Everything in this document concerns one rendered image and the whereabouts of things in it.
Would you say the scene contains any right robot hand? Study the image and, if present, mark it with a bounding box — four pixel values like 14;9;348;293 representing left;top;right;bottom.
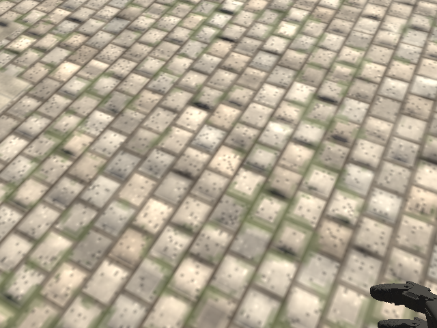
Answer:
370;281;437;328

